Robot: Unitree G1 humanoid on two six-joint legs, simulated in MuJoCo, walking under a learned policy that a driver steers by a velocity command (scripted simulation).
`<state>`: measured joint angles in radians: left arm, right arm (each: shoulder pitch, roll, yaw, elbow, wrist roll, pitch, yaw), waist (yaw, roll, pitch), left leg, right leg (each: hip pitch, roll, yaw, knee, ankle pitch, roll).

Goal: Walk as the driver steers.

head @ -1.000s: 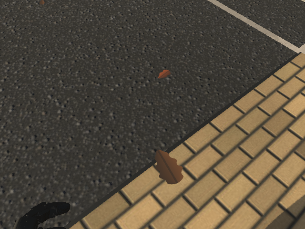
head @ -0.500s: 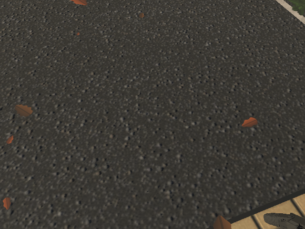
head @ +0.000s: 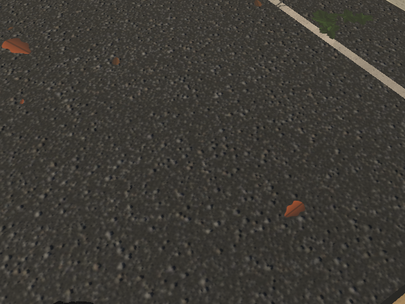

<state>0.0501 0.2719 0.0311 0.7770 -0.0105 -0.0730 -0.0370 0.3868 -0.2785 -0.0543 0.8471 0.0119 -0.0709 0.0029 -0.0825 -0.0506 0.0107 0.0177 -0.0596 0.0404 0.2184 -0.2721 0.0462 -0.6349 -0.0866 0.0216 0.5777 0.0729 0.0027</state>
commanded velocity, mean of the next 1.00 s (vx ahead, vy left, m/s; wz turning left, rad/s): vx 0.47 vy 0.00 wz -0.20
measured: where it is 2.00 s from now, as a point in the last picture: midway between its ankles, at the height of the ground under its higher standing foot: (195, 249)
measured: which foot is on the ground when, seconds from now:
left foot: down 0.00-0.12, up 0.14-0.60, down 0.62-1.00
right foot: up 0.00-0.08, down 0.10-0.62, up 0.64-1.00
